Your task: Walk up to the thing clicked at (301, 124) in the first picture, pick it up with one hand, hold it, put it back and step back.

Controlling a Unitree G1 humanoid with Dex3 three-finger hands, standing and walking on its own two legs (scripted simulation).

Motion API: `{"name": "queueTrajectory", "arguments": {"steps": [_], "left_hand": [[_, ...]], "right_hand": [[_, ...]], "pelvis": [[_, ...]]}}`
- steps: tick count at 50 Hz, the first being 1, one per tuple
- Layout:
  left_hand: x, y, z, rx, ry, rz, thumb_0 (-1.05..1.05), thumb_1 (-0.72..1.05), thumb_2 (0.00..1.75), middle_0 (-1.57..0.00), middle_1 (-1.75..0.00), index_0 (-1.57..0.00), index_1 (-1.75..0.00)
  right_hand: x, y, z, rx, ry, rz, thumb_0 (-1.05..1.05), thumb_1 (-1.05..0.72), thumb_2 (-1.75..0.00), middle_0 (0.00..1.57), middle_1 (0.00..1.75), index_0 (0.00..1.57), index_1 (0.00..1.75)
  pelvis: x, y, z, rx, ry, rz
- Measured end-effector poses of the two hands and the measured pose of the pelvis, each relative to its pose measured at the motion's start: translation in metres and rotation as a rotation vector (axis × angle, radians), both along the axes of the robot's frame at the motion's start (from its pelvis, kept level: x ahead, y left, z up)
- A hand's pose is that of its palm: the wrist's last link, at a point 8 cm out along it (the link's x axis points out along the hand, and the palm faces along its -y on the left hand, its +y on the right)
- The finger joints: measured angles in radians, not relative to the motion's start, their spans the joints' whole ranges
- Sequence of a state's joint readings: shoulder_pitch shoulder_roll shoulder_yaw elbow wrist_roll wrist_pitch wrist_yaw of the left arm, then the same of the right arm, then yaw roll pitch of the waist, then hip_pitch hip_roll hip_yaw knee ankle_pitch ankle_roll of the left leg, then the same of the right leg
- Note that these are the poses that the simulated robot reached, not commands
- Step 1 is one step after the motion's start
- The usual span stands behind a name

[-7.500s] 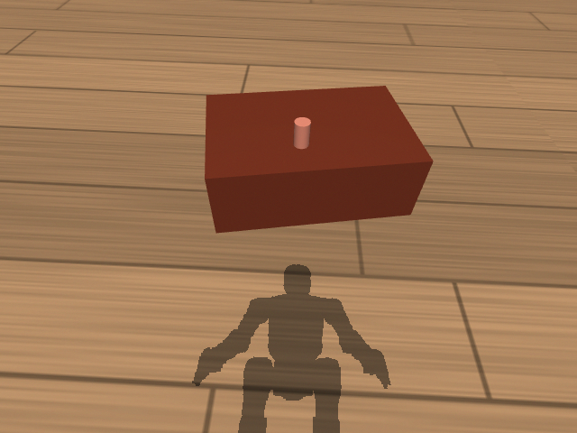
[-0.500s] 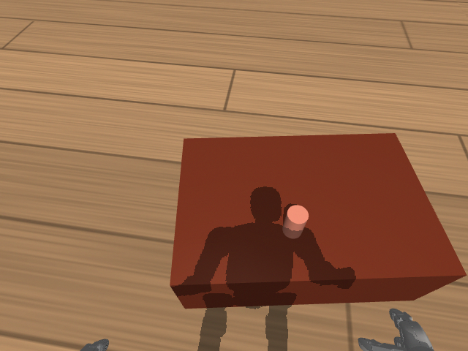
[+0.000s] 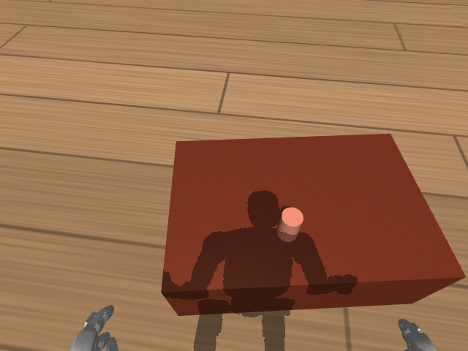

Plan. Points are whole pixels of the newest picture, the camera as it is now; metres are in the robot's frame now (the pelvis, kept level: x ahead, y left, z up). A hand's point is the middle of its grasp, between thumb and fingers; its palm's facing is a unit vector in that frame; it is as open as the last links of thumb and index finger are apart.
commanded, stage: go down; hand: right
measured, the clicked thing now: (289, 225) +0.53 -0.16 -0.36
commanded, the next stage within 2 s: none
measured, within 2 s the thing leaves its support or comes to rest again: neither
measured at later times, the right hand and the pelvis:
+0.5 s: hand out of the picture +0.14 -0.26 -0.12, palm faces +0.04 +0.94 -0.33, open 17.4 cm; pelvis +0.00 +0.00 -0.02, yaw -1 degrees
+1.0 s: hand (406, 283) +0.27 -0.31 -0.08, palm faces +0.16 +0.96 -0.23, open 17.3 cm; pelvis -0.03 +0.01 -0.04, yaw -1 degrees
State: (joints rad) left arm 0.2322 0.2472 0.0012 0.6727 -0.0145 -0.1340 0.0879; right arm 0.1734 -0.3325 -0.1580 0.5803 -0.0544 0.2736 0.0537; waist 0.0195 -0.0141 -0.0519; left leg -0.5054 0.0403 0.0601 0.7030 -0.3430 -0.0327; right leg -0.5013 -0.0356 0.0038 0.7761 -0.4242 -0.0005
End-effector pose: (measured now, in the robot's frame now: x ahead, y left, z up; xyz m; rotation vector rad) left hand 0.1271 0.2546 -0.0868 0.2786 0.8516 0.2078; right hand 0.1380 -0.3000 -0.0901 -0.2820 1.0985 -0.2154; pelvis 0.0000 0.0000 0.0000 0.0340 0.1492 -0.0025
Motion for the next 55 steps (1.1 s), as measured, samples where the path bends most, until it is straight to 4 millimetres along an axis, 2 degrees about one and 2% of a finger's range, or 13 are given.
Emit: {"name": "queueTrajectory", "arguments": {"steps": [13,30,34,38,44,50,55], "left_hand": [[0.016,-0.006,-0.005,0.006,-0.079,0.000,0.01,0.89,0.90,-0.19,-0.29,-0.18,-0.31],[0.011,-0.005,-0.010,0.034,-0.143,0.003,0.01,0.90,0.89,-0.19,-0.30,-0.19,-0.30],[0.009,-0.004,-0.009,0.047,-0.157,-0.003,0.01,0.90,0.89,-0.20,-0.30,-0.19,-0.30],[0.005,-0.003,-0.011,0.064,-0.158,-0.015,0.01,0.90,0.89,-0.20,-0.30,-0.19,-0.30],[-0.009,0.002,-0.017,0.084,-0.122,-0.021,0.01,0.90,0.89,-0.20,-0.30,-0.19,-0.30],[-0.036,0.012,-0.025,0.094,-0.040,-0.001,0.01,0.89,0.89,-0.20,-0.30,-0.19,-0.30],[-0.066,0.021,-0.035,0.095,0.064,0.023,0.01,0.89,0.89,-0.20,-0.29,-0.19,-0.30]], "right_hand": [[0.002,0.001,0.002,0.000,-0.004,0.006,0.00,0.53,0.00,0.06,0.04,0.06,0.04],[-0.014,-0.004,0.006,-0.002,-0.030,-0.010,-0.01,0.51,-0.02,0.06,0.05,0.06,0.05],[-0.011,-0.009,0.008,-0.008,-0.058,-0.017,-0.01,0.50,-0.02,0.06,0.05,0.06,0.05],[0.007,-0.018,0.012,-0.008,-0.126,-0.033,-0.01,0.50,-0.02,0.06,0.05,0.06,0.05],[0.059,-0.038,0.024,0.022,-0.276,-0.043,-0.01,0.50,-0.02,0.06,0.05,0.06,0.05],[0.108,-0.055,0.037,0.068,-0.380,-0.025,-0.01,0.50,-0.02,0.06,0.05,0.06,0.05],[0.131,-0.066,0.039,0.096,-0.439,-0.008,-0.01,0.50,-0.02,0.06,0.05,0.06,0.05]], "pelvis": [[0.005,0.000,-0.014,0.014,0.035,-0.010],[-0.005,0.003,-0.027,0.023,0.054,-0.021],[-0.009,0.004,-0.029,0.024,0.052,-0.025],[-0.014,0.005,-0.031,0.024,0.049,-0.028],[-0.023,0.007,-0.033,0.022,0.056,-0.028],[-0.029,0.007,-0.035,0.019,0.079,-0.015],[-0.032,0.006,-0.039,0.014,0.111,0.000]]}}
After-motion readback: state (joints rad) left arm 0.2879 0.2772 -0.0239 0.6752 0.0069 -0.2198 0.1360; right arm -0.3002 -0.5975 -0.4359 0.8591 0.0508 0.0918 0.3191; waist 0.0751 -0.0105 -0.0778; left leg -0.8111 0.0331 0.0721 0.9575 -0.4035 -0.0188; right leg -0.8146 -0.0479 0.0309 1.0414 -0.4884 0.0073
